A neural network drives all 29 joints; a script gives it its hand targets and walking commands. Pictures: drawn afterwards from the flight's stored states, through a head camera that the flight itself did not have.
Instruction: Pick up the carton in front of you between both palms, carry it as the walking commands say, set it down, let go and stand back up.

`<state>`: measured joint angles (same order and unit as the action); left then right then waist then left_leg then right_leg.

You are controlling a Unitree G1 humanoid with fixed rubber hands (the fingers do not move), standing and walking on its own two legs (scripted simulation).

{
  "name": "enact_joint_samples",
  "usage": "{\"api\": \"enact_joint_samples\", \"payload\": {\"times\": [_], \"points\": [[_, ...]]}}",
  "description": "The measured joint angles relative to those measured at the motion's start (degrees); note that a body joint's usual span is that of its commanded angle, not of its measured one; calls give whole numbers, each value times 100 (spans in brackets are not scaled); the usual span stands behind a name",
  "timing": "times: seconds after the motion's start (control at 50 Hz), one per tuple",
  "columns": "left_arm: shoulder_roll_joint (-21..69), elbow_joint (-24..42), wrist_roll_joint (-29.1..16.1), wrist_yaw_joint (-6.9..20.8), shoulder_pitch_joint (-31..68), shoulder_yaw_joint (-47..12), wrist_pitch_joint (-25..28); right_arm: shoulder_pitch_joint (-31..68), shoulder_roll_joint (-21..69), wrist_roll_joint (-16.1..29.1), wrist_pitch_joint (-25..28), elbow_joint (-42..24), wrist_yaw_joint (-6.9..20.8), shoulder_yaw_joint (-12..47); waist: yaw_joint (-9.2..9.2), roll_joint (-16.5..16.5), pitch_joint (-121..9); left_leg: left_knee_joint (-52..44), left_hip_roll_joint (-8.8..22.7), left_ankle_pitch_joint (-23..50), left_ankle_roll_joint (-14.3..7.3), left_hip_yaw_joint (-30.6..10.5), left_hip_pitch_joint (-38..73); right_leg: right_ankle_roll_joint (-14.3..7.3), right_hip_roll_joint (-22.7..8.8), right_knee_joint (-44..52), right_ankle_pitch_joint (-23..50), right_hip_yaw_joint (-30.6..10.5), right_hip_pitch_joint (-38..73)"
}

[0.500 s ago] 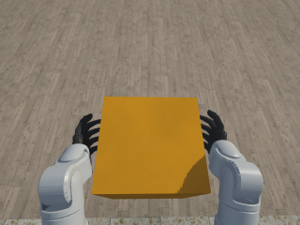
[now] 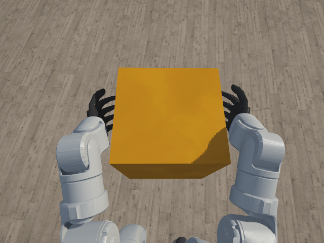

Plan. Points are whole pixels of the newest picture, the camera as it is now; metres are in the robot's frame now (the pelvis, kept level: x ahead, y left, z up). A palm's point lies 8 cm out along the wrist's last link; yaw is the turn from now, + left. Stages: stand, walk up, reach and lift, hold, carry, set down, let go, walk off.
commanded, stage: carry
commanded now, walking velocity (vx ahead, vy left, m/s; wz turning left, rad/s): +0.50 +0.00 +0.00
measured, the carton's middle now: (166, 132) +0.37 +0.01 +0.04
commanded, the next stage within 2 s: none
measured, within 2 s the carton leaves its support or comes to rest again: neither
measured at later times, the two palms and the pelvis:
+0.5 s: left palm (131, 2) +0.71 +0.13 +0.18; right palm (242, 7) +0.67 -0.17 +0.19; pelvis +0.35 +0.02 +0.05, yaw -2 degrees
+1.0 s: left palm out of the picture +1.03 +0.15 +0.23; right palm out of the picture +1.03 -0.15 +0.23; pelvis +0.68 +0.00 +0.08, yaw -1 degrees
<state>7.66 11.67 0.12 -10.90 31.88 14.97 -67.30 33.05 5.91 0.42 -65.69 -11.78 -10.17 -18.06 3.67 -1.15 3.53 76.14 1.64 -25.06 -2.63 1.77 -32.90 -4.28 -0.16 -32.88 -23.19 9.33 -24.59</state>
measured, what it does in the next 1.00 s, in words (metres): climbs: left foot 0.04 m higher, then right foot 0.04 m higher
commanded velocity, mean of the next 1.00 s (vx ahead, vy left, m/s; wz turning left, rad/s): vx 0.41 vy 0.00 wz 0.00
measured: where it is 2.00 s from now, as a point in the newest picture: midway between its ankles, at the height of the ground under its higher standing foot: (169, 119)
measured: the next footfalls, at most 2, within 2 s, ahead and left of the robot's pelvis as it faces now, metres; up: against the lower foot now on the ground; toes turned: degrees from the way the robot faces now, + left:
left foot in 0.22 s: +0.36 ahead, +0.11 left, +0.04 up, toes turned +5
right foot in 0.60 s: +0.60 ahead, -0.10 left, +0.08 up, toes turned -8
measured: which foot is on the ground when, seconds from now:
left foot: up 0.00-0.20, down 0.22-0.60, up 0.62-0.96, down 0.98-1.00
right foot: down 0.00-0.24, up 0.26-0.58, down 0.60-1.00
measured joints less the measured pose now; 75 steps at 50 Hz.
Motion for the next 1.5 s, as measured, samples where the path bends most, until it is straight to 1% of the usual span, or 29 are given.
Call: {"api": "enact_joint_samples", "payload": {"times": [0.1, 0.18, 0.22, 0.26, 0.3, 0.34, 0.4, 0.48, 0.54, 0.58, 0.6, 0.62, 0.68, 0.72, 0.76, 0.82, 0.9, 0.96, 0.98, 1.02, 1.06, 1.1, 1.14, 1.18, 1.24, 1.3, 1.34, 1.38, 1.5], "points": [[98, 776, -152, 0, -407, -51, 137, -404, 308, -114, 223, -765, 57, 93, 116, 69, 245, -601, 127, 132, 25, 46, -1169, 77, -10, 499, -316, -103, 780], [-3, 1062, -259, -1, -495, -176, 167, -567, 281, -100, 298, -1099, 24, 271, 87, 105, 177, -2516, 96, 491, 6, 285, -1160, 228, -69, 764, -710, -194, 1461], [-109, 1030, -289, 1, -473, -171, 129, -495, 233, -90, 283, -989, 34, 356, -87, 172, 98, -3436, -99, 781, -108, 583, -713, 303, -209, 384, -1040, -231, 1677], [-289, 872, -297, 59, -435, -118, 97, -367, 235, -106, 308, -687, 24, 458, -376, 326, 89, -3256, -250, 647, -150, 725, -429, 311, -407, -1078, -949, -458, 1374], [-358, 667, -275, 116, -402, -73, 35, -309, 228, -164, 243, -456, -46, 502, -650, 230, 54, -3280, -294, 264, -153, 680, -136, 290, -136, -3095, -711, -888, 638], [-256, 559, -165, 178, -373, 30, -46, -341, 191, -114, 152, -364, -86, 515, -852, 115, 18, -3663, -296, 204, -63, 605, 243, 212, 61, -4357, -544, -969, -103], [-12, 545, 113, 222, -359, 158, -61, -368, 125, 3, 100, -315, -135, 480, -1045, 15, -11, -4322, -249, 200, -69, 529, 863, 127, 111, -4550, -300, -858, -976], [133, 659, 369, 193, -340, 152, 14, -238, 39, 168, 100, -305, -160, 404, -1139, 6, -106, -4930, -144, 47, 13, 445, 1640, 127, 0, -3412, -183, -694, -1657], [74, 694, 428, 138, -285, 96, -6, -36, -38, 234, 69, -193, -161, 389, -1059, 9, -301, -5215, -63, -181, 142, 404, 2162, 135, -105, -1907, 110, -516, -1670], [-1, 582, 410, 119, -190, 57, -65, 94, -104, 237, 2, -66, -161, 370, -895, -83, -455, -5119, 84, -489, 258, 358, 2430, 85, -40, -1023, 327, -234, -1389], [-36, 447, 385, 118, -87, 29, -100, 138, -155, 226, -37, -2, -150, 338, -766, -107, -517, -4804, 170, -704, 280, 324, 2471, 21, 27, -686, 397, -108, -1145], [-57, 271, 354, 122, 24, -14, -104, 168, -231, 219, -50, 77, -121, 300, -606, -150, -536, -4139, 293, -837, 260, 265, 2314, -12, 81, -795, 322, -17, -1042], [-89, -99, 266, 67, 118, -115, -235, 140, -293, 131, -121, 349, 13, 176, -138, -3, -547, -1386, 45, -538, 120, -207, 1246, -76, 141, -859, -26, -12, -680], [-113, -182, 180, 13, 48, -107, -350, 130, -152, -24, -228, 436, 75, 58, 65, 63, -524, -244, -76, -215, 13, -216, 507, -50, 154, -519, -42, -56, -324], [-138, -183, 87, -26, 0, -61, -396, 110, 35, -208, -274, 388, 120, -48, 193, 87, -461, 62, -85, 48, -41, -135, -84, -42, 149, -160, -68, -96, 43], [-180, -119, -67, -47, 66, -1, -346, 72, 210, -379, -239, 123, 137, -106, 293, 89, -366, -163, -23, 221, -46, -34, -773, -7, 119, 245, -165, -141, 526], [-232, -74, -187, -56, 257, -24, -218, 32, 192, -449, -129, -196, 59, -41, 295, 91, -369, -1522, 100, 398, 32, 108, -1149, 97, 68, 625, -397, -214, 1102], [-252, -158, -172, -56, 361, -32, -210, 52, 99, -415, -111, -151, 53, 12, 134, 165, -452, -3014, -38, 588, 5, 381, -820, 249, -78, 571, -754, -280, 1458], [-261, -194, -151, -45, 359, -10, -224, 79, 77, -392, -115, -62, 67, 37, 28, 172, -472, -3511, -126, 837, -47, 527, -553, 293, -142, 333, -911, -293, 1525], [-351, -266, -121, 54, 307, 76, -236, 116, 122, -353, -72, 175, 85, 131, -251, 329, -425, -3501, -274, 742, -94, 717, -266, 383, -376, -815, -878, -449, 1296], [-371, -304, -84, 133, 235, 157, -244, 127, 159, -385, -73, 317, 12, 203, -533, 213, -313, -3496, -270, 457, -154, 683, -57, 433, -156, -2610, -886, -810, 614], [-257, -271, 9, 196, 208, 246, -259, 22, 149, -302, -101, 257, -33, 231, -719, 130, -176, -3818, -250, 456, -99, 616, 225, 374, 66, -3760, -805, -934, -50], [-92, -118, 121, 234, 164, 302, -231, -73, 121, -193, -84, 111, -68, 229, -829, 93, -37, -4206, -227, 525, -99, 576, 520, 328, 139, -3926, -674, -907, -548], [41, 115, 225, 240, 100, 293, -155, -103, 97, -73, -34, -57, -79, 202, -887, 63, 84, -4528, -187, 561, -94, 549, 793, 338, 137, -3335, -662, -837, -825], [104, 487, 310, 189, 23, 216, -36, -22, 69, 74, 38, -283, -92, 189, -895, 50, 149, -4700, -134, 459, -29, 532, 1068, 379, 131, -1795, -518, -752, -854], [40, 678, 292, 154, -8, 113, -2, 101, 7, 155, 38, -357, -95, 216, -761, 54, 28, -4352, -106, 40, 77, 534, 1218, 300, 117, -179, 464, -560, -371], [18, 600, 259, 153, -11, 50, -9, 145, -109, 194, -5, -261, -84, 242, -617, -114, -87, -4084, 20, -243, 148, 430, 1311, 123, 232, -225, 325, -463, -196], [-13, 408, 226, 159, 4, -5, -135, 123, -176, 175, -111, -99, -55, 230, -488, -124, -266, -4133, 17, -243, 202, 291, 1486, 47, 260, -282, 29, -433, -36], [-133, -222, 242, 136, 36, 51, -409, 191, -55, -189, -325, 530, 34, 133, -294, 52, -682, -4518, -86, -243, 295, 204, 2000, 69, 178, -204, -308, -391, 387]]}}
